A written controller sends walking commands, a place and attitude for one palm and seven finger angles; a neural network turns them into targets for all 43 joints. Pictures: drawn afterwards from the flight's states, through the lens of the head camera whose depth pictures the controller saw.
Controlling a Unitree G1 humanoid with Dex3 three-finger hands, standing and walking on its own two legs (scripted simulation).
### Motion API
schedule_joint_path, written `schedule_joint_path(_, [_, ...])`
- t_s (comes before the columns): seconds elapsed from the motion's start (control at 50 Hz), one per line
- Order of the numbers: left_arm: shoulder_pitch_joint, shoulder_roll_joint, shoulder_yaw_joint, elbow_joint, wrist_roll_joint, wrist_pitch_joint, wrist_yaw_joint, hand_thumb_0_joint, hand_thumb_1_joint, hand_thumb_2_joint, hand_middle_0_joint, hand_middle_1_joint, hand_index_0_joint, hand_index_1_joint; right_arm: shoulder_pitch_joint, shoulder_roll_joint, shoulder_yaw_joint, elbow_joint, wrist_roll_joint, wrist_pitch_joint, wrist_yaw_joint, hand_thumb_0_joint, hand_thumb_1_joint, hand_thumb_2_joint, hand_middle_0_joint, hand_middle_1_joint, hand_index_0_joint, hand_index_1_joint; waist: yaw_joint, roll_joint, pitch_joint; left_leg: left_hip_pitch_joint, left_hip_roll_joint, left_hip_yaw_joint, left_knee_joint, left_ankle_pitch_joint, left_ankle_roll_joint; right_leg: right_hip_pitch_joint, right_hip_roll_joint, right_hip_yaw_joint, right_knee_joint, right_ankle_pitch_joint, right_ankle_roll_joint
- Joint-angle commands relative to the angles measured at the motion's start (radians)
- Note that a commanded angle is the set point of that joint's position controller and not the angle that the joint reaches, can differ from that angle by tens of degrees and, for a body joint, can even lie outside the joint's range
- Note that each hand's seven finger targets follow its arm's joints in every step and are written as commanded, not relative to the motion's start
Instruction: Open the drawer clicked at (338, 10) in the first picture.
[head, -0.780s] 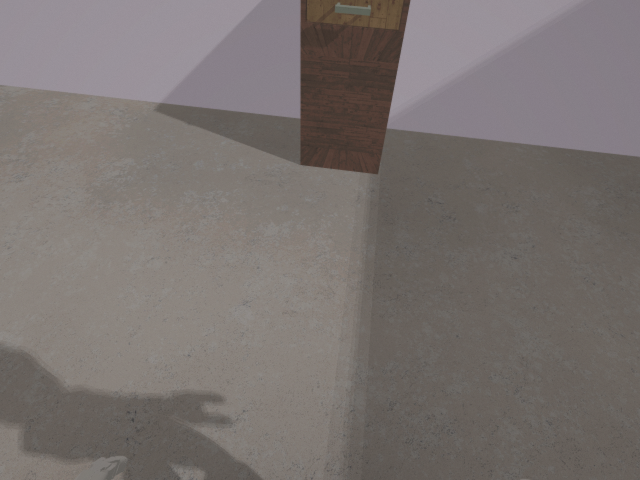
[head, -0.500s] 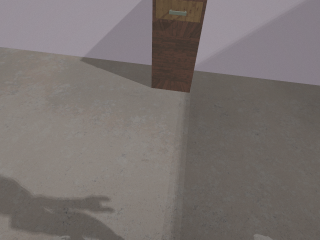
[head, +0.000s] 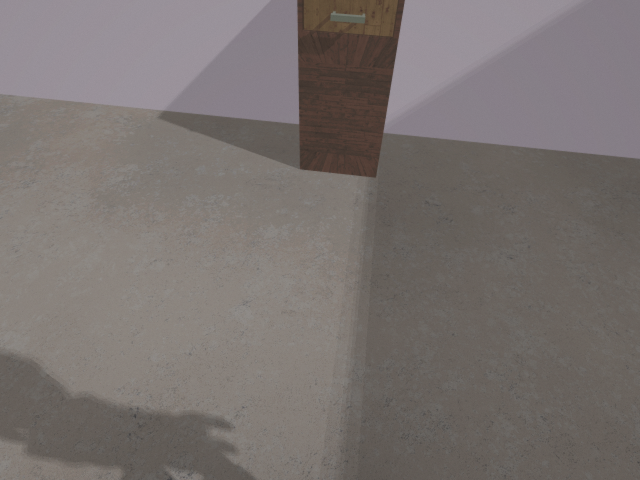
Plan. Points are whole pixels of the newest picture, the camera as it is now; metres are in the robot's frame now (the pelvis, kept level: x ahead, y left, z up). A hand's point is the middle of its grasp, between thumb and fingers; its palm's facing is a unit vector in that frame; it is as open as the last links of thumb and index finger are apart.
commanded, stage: stand and wait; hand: left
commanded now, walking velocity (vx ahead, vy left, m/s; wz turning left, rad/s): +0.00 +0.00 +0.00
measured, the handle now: (348, 16) +1.68 -0.01 -0.01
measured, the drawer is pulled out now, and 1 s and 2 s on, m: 0.00 0.00 0.00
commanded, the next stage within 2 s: look at it before walking up in 0.26 s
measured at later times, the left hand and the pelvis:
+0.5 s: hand out of the picture +0.07 +0.24 -0.16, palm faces -0.03 -0.94 -0.33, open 7.4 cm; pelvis +0.00 -0.01 +0.00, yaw +0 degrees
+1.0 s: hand out of the picture +0.08 +0.24 -0.16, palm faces -0.03 -0.94 -0.34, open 7.4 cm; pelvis +0.01 -0.01 +0.00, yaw +0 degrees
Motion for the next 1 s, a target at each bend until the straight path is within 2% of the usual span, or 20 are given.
schedule_joint_path(0.0, [-0.051, 0.198, 0.044, -0.07, 0.001, -0.026, 0.01, 0.0, 0.9, 0.9, -0.2, -0.3, -0.2, -0.3, -0.07, -0.208, -0.041, -0.063, -0.001, -0.026, -0.017, 0.0, -0.9, -0.9, 0.2, 0.3, 0.2, 0.3, -0.002, -0.002, -0.034, -0.017, 0.124, -0.118, -0.09, 0.052, 0.025, -0.008, -0.098, 0.099, -0.082, 0.028, -0.048])
schedule_joint_path(0.16, [-0.056, 0.197, 0.043, -0.067, 0.001, -0.025, 0.009, 0.0, 0.9, 0.9, -0.2, -0.3, -0.2, -0.3, -0.07, -0.206, -0.04, -0.055, -0.003, -0.025, -0.016, 0.0, -0.9, -0.9, 0.2, 0.3, 0.2, 0.3, -0.002, 0.005, -0.007, -0.027, 0.122, -0.117, -0.101, 0.016, 0.021, -0.036, -0.095, 0.107, -0.097, -0.019, -0.047])
schedule_joint_path(0.22, [-0.056, 0.197, 0.044, -0.067, 0.002, -0.026, 0.009, 0.0, 0.9, 0.9, -0.2, -0.3, -0.2, -0.3, -0.066, -0.203, -0.04, -0.055, -0.003, -0.025, -0.016, 0.0, -0.9, -0.9, 0.2, 0.3, 0.2, 0.3, -0.002, 0.004, -0.021, -0.021, 0.124, -0.114, -0.097, 0.024, 0.02, -0.032, -0.097, 0.11, -0.098, -0.013, -0.048])
schedule_joint_path(0.32, [-0.059, 0.196, 0.044, -0.067, 0.001, -0.03, 0.009, 0.0, 0.9, 0.9, -0.2, -0.3, -0.2, -0.3, -0.065, -0.202, -0.041, -0.056, -0.002, -0.028, -0.017, 0.0, -0.9, -0.9, 0.2, 0.3, 0.2, 0.3, -0.005, -0.005, -0.056, 0.004, 0.129, -0.11, -0.085, 0.089, 0.019, -0.011, -0.099, 0.104, -0.085, 0.061, -0.05])
schedule_joint_path(0.46, [-0.057, 0.195, 0.043, -0.064, 0.001, -0.028, 0.009, 0.0, 0.9, 0.9, -0.2, -0.3, -0.2, -0.3, -0.075, -0.203, -0.039, -0.052, -0.001, -0.028, -0.018, 0.0, -0.9, -0.9, 0.2, 0.3, 0.2, 0.3, -0.001, 0.017, -0.038, 0.002, 0.132, -0.11, -0.094, 0.094, 0.018, -0.007, -0.097, 0.099, -0.088, 0.076, -0.048])
schedule_joint_path(0.94, [-0.056, 0.198, 0.043, -0.058, 0.001, -0.03, 0.009, 0.0, 0.9, 0.9, -0.2, -0.3, -0.2, -0.3, -0.085, -0.208, -0.039, -0.052, 0.0, -0.03, -0.021, 0.0, -0.9, -0.9, 0.2, 0.3, 0.2, 0.3, -0.002, 0.007, -0.064, 0.049, 0.138, -0.102, -0.098, 0.172, 0.017, 0.018, -0.099, 0.092, -0.084, 0.159, -0.045])
schedule_joint_path(0.96, [-0.021, 0.122, 0.029, -0.039, -0.001, -0.021, 0.012, 0.0, 0.9, 0.9, -0.2, -0.3, -0.2, -0.3, -0.056, -0.134, -0.021, -0.037, -0.004, -0.023, -0.018, 0.0, -0.9, -0.9, 0.2, 0.3, 0.2, 0.3, -0.002, 0.008, -0.086, 0.06, 0.138, -0.086, -0.089, 0.14, 0.007, 0.028, -0.097, 0.085, -0.082, 0.125, -0.035])
schedule_joint_path(0.98, [0.019, 0.07, 0.017, -0.026, 0.0, -0.01, 0.014, 0.0, 0.9, 0.9, -0.2, -0.3, -0.2, -0.3, -0.017, -0.079, -0.009, -0.023, -0.008, -0.014, -0.016, 0.0, -0.9, -0.9, 0.2, 0.3, 0.2, 0.3, -0.002, 0.007, -0.087, 0.063, 0.132, -0.073, -0.075, 0.059, -0.001, 0.017, -0.086, 0.085, -0.066, 0.034, -0.031])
